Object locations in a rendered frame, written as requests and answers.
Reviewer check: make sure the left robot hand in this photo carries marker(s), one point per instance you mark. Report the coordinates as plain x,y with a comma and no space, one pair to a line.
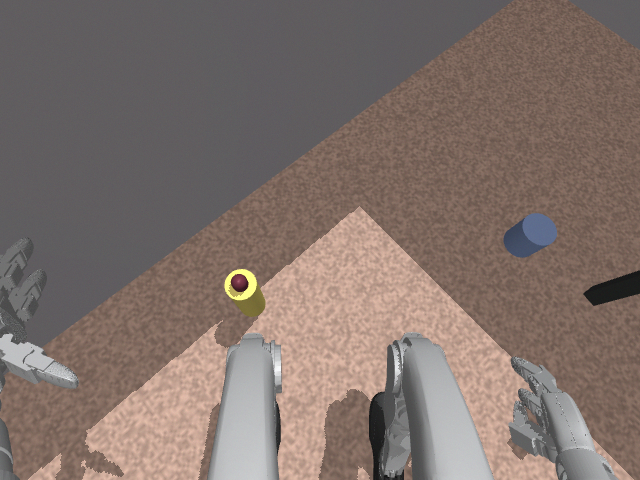
27,361

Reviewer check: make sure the left robot arm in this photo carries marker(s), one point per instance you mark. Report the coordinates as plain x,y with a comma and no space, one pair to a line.
6,458

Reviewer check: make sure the right robot foot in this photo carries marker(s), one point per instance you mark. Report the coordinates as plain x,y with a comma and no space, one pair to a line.
376,436

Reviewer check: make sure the right robot hand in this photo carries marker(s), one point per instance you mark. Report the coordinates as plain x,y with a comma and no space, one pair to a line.
555,411

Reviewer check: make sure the right robot arm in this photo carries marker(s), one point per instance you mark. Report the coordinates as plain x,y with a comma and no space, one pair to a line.
583,464

